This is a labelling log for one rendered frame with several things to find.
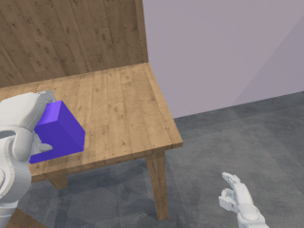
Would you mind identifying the left robot forearm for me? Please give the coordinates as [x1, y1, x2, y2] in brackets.
[0, 125, 34, 228]

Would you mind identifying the robot right hand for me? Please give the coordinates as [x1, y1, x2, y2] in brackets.
[218, 172, 254, 213]

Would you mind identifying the right robot forearm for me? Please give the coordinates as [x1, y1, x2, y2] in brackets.
[237, 203, 270, 228]

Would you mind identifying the robot left hand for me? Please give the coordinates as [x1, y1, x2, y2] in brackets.
[0, 90, 57, 156]

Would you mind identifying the table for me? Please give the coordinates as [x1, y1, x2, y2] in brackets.
[0, 0, 183, 228]

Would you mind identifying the sponge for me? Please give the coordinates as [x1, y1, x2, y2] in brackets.
[29, 100, 86, 164]

